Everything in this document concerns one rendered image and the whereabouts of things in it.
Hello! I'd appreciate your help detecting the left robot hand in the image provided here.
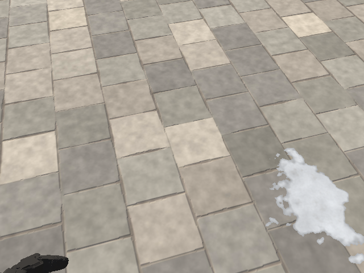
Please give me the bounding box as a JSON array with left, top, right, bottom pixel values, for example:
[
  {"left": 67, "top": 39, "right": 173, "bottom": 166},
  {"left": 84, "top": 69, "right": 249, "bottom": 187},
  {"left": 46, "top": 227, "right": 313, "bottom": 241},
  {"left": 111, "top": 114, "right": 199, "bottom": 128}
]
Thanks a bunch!
[{"left": 3, "top": 253, "right": 69, "bottom": 273}]

